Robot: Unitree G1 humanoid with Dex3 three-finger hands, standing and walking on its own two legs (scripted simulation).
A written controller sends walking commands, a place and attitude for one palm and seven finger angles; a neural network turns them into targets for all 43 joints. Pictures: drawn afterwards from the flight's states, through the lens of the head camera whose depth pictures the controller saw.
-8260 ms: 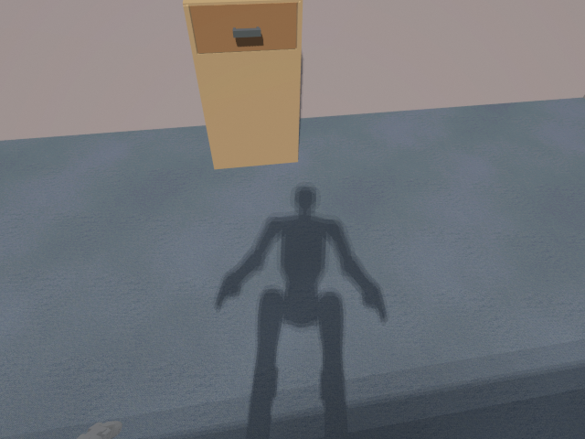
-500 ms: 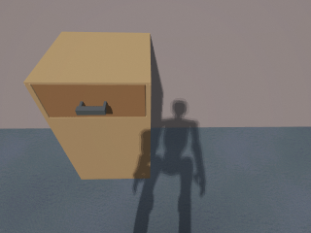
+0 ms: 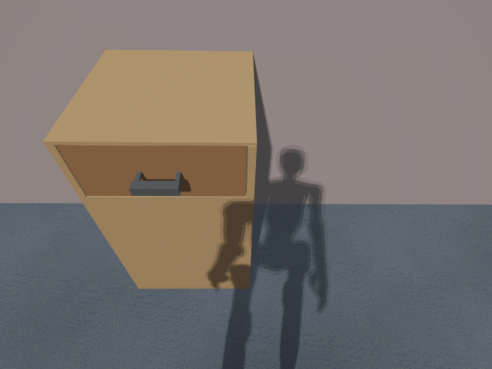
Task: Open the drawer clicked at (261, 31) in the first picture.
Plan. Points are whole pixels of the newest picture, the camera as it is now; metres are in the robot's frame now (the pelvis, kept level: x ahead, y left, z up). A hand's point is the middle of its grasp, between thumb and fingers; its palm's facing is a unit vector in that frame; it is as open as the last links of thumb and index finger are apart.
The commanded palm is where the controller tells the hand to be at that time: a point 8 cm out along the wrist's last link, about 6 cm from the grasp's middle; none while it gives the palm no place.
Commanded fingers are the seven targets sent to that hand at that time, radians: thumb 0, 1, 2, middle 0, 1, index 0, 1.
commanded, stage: come to a stop and stand still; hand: left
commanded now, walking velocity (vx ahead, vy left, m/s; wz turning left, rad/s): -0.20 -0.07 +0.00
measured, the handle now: (157, 181) +0.52 +0.24 -0.06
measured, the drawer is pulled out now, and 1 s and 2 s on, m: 0.00 0.00 0.00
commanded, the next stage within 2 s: look again from close up in 1.02 s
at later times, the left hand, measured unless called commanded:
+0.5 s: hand out of the picture +0.04 +0.19 -0.18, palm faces +0.10 -0.98 -0.19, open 7.3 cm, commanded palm none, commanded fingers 0.00 0.90 0.90 -0.20 -0.30 -0.20 -0.30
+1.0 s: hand out of the picture -0.06 +0.12 -0.18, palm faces +0.08 -0.99 -0.13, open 7.4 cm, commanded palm none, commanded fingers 0.00 0.90 0.90 -0.20 -0.30 -0.20 -0.30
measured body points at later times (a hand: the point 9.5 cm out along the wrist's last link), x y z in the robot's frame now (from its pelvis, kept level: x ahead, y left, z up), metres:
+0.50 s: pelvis -0.01 +0.00 -0.01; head -0.01 +0.02 +0.44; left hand +0.03 +0.24 -0.17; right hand +0.00 -0.23 -0.16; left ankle -0.01 +0.12 -0.74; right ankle +0.06 -0.09 -0.73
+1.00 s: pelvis -0.01 -0.01 -0.01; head -0.01 -0.01 +0.44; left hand -0.06 +0.17 -0.17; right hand -0.01 -0.23 -0.17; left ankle -0.01 +0.12 -0.74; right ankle -0.04 -0.09 -0.74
